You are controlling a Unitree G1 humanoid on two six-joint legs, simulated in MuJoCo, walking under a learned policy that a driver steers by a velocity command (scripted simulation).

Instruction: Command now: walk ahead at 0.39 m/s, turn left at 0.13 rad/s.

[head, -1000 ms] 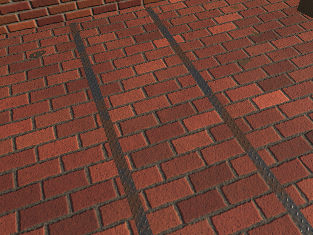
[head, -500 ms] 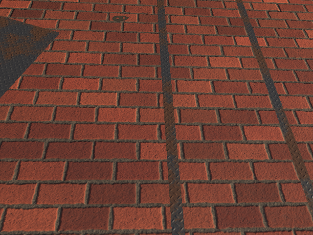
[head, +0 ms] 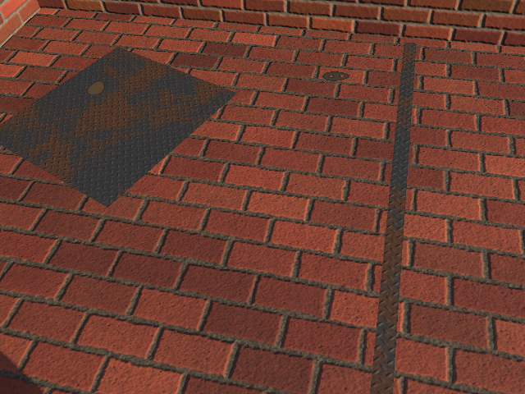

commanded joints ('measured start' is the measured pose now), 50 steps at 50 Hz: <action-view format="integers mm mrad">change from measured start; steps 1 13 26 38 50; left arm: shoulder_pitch -15 -110 -381 -89 -45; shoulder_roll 210 165 78 198 220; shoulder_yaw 48 19 -16 44 52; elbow -58 -113 -200 -185 -139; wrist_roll -8 -15 -16 -4 -16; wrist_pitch -13 -48 -27 -7 10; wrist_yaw -3 -22 -69 -47 -4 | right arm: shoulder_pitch -190 127 186 52 -177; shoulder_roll -28 -98 -140 -128 -57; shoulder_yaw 4 -17 -25 5 20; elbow -121 -28 66 -60 -124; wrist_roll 8 -13 -3 4 -10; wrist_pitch -39 -46 -62 -112 -79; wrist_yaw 13 18 -4 -1 0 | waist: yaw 34 -124 -143 -6 10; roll -191 65 6 -12 -105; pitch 79 19 118 -86 13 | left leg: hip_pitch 1 590 494 -225 62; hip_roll -13 241 194 43 -16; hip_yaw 57 -371 54 -64 -20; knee -168 -598 -707 451 -219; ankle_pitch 26 -144 270 -154 312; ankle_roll -1 272 211 46 -47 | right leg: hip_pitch -52 -727 -579 148 -218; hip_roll -193 -114 -66 -223 -73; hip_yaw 153 11 -45 452 239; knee -150 862 298 -9 -30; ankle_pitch -12 -77 385 84 159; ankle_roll -172 -22 -17 -296 -209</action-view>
